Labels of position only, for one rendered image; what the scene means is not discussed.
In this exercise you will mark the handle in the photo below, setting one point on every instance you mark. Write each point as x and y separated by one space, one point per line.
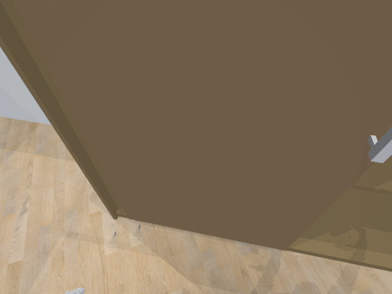
382 149

